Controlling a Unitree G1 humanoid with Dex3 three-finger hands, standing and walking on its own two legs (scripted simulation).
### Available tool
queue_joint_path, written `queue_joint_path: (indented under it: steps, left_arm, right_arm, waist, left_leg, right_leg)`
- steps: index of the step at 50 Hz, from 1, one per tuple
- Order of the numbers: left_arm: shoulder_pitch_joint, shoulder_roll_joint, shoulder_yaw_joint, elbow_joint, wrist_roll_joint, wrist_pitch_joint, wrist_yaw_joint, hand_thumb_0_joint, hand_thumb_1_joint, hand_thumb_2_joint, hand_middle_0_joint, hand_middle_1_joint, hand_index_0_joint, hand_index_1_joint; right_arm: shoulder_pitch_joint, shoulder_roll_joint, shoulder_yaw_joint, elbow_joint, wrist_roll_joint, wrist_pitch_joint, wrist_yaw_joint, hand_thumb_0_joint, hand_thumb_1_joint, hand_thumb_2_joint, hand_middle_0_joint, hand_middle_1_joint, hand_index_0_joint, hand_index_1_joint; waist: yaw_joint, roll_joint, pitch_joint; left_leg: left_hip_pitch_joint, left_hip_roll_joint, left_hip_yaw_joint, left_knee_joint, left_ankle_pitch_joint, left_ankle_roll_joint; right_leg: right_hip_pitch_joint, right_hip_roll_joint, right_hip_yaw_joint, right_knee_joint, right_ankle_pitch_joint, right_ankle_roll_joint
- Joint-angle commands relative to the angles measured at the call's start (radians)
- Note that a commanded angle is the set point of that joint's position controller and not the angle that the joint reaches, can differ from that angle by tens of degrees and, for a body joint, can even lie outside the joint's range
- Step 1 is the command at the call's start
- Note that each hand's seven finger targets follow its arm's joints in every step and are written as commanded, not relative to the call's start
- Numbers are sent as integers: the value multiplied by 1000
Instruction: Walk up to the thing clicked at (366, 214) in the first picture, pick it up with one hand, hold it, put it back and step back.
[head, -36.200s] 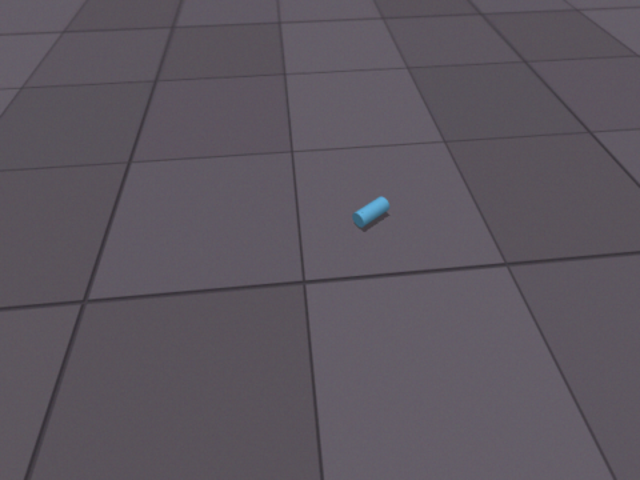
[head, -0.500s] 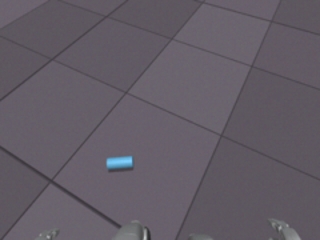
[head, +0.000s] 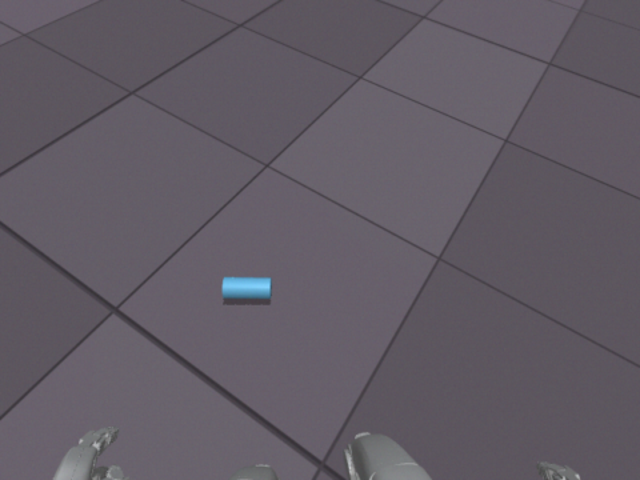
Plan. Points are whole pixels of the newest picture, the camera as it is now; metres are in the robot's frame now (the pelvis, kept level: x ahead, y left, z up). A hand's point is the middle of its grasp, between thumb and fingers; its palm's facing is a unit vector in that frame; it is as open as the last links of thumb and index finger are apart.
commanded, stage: step back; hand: left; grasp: from above
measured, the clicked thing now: (247, 287) +0.72 +0.22 -0.73
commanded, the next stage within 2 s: none
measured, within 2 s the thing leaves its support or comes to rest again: neither
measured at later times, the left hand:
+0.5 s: hand out of the picture -0.07 +0.24 -0.14, palm faces -0.01 -0.91 -0.42, open 7.4 cm
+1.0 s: hand out of the picture -0.29 +0.21 -0.15, palm faces -0.04 -0.92 -0.40, open 7.4 cm
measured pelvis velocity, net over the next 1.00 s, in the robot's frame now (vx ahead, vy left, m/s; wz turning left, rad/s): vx -0.35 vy -0.06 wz -0.05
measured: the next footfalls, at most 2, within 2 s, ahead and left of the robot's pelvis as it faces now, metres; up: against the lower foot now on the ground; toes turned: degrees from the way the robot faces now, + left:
right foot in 0.22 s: -0.08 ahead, -0.16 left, +0.00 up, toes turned -2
left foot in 0.56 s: -0.16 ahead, +0.08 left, +0.00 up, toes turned +0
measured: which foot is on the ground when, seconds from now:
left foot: down 0.00-0.26, up 0.28-0.54, down 0.56-0.92, up 0.94-1.00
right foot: up 0.00-0.20, down 0.22-0.56, up 0.58-0.88, down 0.90-1.00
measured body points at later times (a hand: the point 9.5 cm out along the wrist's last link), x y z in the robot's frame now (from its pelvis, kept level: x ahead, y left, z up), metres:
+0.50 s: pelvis -0.17 -0.03 -0.01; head -0.12 -0.04 +0.44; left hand -0.07 +0.28 -0.11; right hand -0.10 -0.36 -0.13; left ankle -0.18 +0.09 -0.70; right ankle -0.12 -0.16 -0.73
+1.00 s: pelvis -0.35 -0.06 -0.01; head -0.32 -0.07 +0.44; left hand -0.29 +0.26 -0.12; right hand -0.23 -0.38 -0.12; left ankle -0.25 +0.08 -0.70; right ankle -0.37 -0.18 -0.73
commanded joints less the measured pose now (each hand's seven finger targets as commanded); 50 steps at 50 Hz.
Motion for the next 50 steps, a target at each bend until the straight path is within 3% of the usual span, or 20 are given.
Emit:
queue_joint_path:
  steps: [1,6,10,11,12,13,17,22,26,27,28,29,30,33,39,44,45,46,47,50]
  left_arm:
    - [55,169,60,-65,5,-24,12,0,900,900,-200,-300,-200,-300]
    - [56,160,54,-64,6,-33,-1,0,900,900,-200,-300,-200,-300]
    - [234,156,58,27,13,-41,-11,0,900,900,-200,-300,-200,-300]
    - [238,190,68,30,27,-46,-10,0,900,900,-200,-300,-200,-300]
    - [204,275,91,4,38,-52,-12,0,900,900,-200,-300,-200,-300]
    - [114,384,108,-46,38,-46,-10,0,900,900,-200,-300,-200,-300]
    - [-85,234,69,-90,35,-53,9,0,900,900,-200,-300,-200,-300]
    - [35,224,66,-86,36,-46,23,0,900,900,-200,-300,-200,-300]
    - [-5,228,52,-98,12,-24,17,0,900,900,-200,-300,-200,-300]
    - [18,200,36,-100,12,-19,14,0,900,900,-200,-300,-200,-300]
    - [56,157,25,-102,6,-16,9,0,900,900,-200,-300,-200,-300]
    - [-30,186,40,-122,-4,-17,22,0,900,900,-200,-300,-200,-300]
    - [-63,208,54,-103,9,-13,28,0,900,900,-200,-300,-200,-300]
    - [40,190,47,-40,-12,-9,22,0,900,900,-200,-300,-200,-300]
    - [58,169,37,-44,7,-26,6,0,900,900,-200,-300,-200,-300]
    - [202,173,46,68,19,-58,-5,0,900,900,-200,-300,-200,-300]
    - [204,218,61,70,36,-63,-3,0,900,900,-200,-300,-200,-300]
    - [159,332,89,36,39,-62,-4,0,900,900,-200,-300,-200,-300]
    - [54,387,95,5,41,-64,1,0,900,900,-200,-300,-200,-300]
    - [-53,263,63,-13,37,-82,12,0,900,900,-200,-300,-200,-300]
  right_arm:
    - [-18,-255,-81,-100,2,-23,-26,0,-900,-900,200,300,200,300]
    - [-1,-294,-93,-115,-4,-11,-23,0,-900,-900,200,300,200,300]
    - [-70,-316,-95,-135,8,13,-11,0,-900,-900,200,300,200,300]
    - [-55,-279,-84,-134,15,18,-9,0,-900,-900,200,300,200,300]
    - [-44,-208,-65,-151,24,17,-9,0,-900,-900,200,300,200,300]
    - [-103,-226,-78,-160,21,18,-28,0,-900,-900,200,300,200,300]
    - [24,-234,-73,-85,35,11,-23,0,-900,-900,200,300,200,300]
    - [0,-211,-58,-100,19,-1,-22,0,-900,-900,200,300,200,300]
    - [117,-202,-67,-44,11,-8,-16,0,-900,-900,200,300,200,300]
    - [112,-235,-81,-42,4,-11,-18,0,-900,-900,200,300,200,300]
    - [93,-310,-98,-50,-11,-11,-19,0,-900,-900,200,300,200,300]
    - [46,-426,-113,-78,0,-7,-8,0,-900,-900,200,300,200,300]
    - [28,-406,-116,-80,-7,-13,-11,0,-900,-900,200,300,200,300]
    - [-70,-295,-77,-87,-6,-16,-28,0,-900,-900,200,300,200,300]
    - [-26,-281,-83,-96,-5,-1,-25,0,-900,-900,200,300,200,300]
    - [-40,-308,-84,-93,3,31,-5,0,-900,-900,200,300,200,300]
    - [-43,-249,-69,-99,5,30,-1,0,-900,-900,200,300,200,300]
    - [-112,-200,-57,-131,12,21,-9,0,-900,-900,200,300,200,300]
    - [-115,-241,-76,-120,8,26,-20,0,-900,-900,200,300,200,300]
    - [-39,-240,-72,-61,24,12,-11,0,-900,-900,200,300,200,300]
  waist:
    - [-1,163,-189]
    - [-29,222,-235]
    - [46,255,-273]
    - [42,168,-250]
    - [34,-100,-197]
    - [84,-270,-146]
    - [-34,-101,-107]
    - [54,-147,-170]
    - [0,-106,-233]
    - [12,-38,-240]
    - [29,147,-230]
    - [-26,301,-229]
    - [-33,235,-191]
    - [47,150,-179]
    - [0,209,-214]
    - [38,217,-287]
    - [35,83,-238]
    - [82,-180,-171]
    - [75,-192,-88]
    - [-6,-25,-78]
  left_leg:
    - [167,266,-212,-133,492,208]
    - [182,272,-194,-108,399,202]
    - [-10,230,-164,-82,150,121]
    - [-130,177,-150,-15,15,63]
    - [-329,-9,-71,192,-215,-10]
    - [-258,-81,-76,441,-357,-43]
    - [-183,-112,-121,636,-178,-47]
    - [-215,-45,-43,323,-276,-57]
    - [8,-29,50,-161,-9,-24]
    - [94,28,-50,-184,104,1]
    - [171,231,-328,-222,197,76]
    - [17,409,-512,-257,312,243]
    - [-79,420,-543,-259,317,277]
    - [-27,277,-239,-165,428,193]
    - [161,292,-232,-126,359,211]
    - [5,207,-147,-68,3,107]
    - [-178,134,-99,46,-136,47]
    - [-298,-52,-39,243,-280,-19]
    - [-217,-12,-147,441,-319,-50]
    - [-219,-70,-134,538,-169,-48]
  right_leg:
    - [-30,-24,31,49,-7,45]
    - [96,-89,-68,-325,-6,42]
    - [344,-86,-166,-689,196,-14]
    - [383,-138,-61,-736,172,-32]
    - [369,-339,258,-814,99,-102]
    - [92,-537,446,-913,97,-274]
    - [66,-336,57,-768,399,-169]
    - [362,-375,65,-676,612,-190]
    - [357,-337,13,-524,624,-132]
    - [240,-294,-10,-477,507,-82]
    - [41,-175,-80,-331,225,-26]
    - [33,-64,-105,-138,-143,4]
    - [71,-55,17,18,-155,4]
    - [27,-27,44,164,-19,-5]
    - [54,-91,-46,-239,-32,43]
    - [356,-73,-165,-758,154,-24]
    - [401,-170,35,-788,75,-58]
    - [244,-414,360,-897,-78,-176]
    - [-13,-566,487,-957,-145,-282]
    - [82,-368,134,-796,166,-185]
